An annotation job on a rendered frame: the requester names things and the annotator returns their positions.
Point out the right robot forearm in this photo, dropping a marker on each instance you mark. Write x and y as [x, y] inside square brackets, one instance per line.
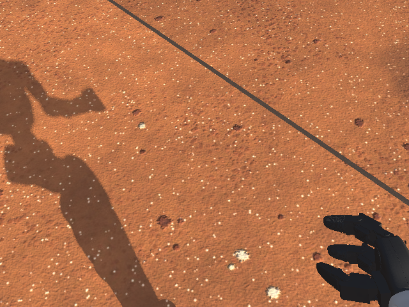
[400, 299]

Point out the robot right hand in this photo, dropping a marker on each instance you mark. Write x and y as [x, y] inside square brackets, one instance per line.
[387, 263]

